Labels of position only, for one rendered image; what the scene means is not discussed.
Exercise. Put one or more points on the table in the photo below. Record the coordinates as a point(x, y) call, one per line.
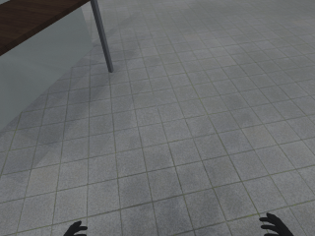
point(22, 19)

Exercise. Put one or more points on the robot right hand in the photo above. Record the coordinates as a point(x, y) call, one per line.
point(278, 226)

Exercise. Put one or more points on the robot left hand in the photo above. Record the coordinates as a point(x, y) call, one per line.
point(74, 228)

